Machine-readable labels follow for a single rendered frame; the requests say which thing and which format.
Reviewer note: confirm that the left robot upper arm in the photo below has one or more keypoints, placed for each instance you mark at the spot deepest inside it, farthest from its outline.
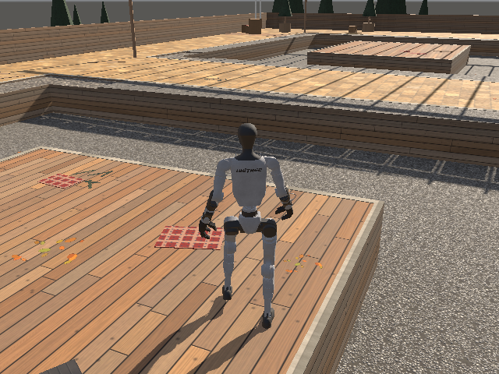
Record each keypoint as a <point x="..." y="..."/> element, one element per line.
<point x="219" y="178"/>

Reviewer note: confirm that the left robot foot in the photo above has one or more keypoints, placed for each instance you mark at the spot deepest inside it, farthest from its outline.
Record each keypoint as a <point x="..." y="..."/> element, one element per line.
<point x="227" y="294"/>

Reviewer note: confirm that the left robot hand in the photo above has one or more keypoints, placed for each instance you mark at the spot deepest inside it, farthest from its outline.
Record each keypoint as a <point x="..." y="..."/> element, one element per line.
<point x="203" y="227"/>

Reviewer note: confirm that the left robot forearm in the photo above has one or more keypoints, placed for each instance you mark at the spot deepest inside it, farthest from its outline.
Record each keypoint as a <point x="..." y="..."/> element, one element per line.
<point x="209" y="209"/>

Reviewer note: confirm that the right robot upper arm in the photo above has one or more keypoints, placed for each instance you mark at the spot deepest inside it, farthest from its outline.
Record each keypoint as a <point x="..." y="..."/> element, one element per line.
<point x="273" y="164"/>

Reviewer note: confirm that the right robot hand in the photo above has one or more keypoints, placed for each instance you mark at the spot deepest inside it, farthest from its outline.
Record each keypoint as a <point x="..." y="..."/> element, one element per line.
<point x="282" y="209"/>

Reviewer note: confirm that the right robot foot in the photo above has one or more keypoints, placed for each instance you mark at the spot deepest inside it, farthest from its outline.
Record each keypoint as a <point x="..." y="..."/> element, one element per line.
<point x="267" y="321"/>

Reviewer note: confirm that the right robot forearm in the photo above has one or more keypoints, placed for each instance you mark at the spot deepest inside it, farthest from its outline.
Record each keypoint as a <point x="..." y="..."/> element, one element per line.
<point x="286" y="201"/>

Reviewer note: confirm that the robot foot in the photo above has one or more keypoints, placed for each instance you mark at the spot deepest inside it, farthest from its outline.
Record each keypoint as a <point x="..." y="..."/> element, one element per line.
<point x="227" y="294"/>
<point x="267" y="321"/>

